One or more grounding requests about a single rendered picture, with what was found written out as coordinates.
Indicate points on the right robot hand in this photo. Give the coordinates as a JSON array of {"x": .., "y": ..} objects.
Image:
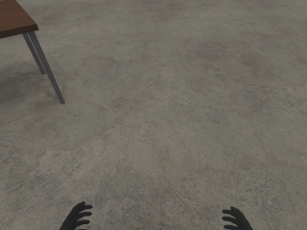
[{"x": 239, "y": 219}]

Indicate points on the left robot hand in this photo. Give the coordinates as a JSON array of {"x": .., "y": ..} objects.
[{"x": 71, "y": 222}]

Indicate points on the table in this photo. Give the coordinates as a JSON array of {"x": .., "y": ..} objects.
[{"x": 15, "y": 21}]

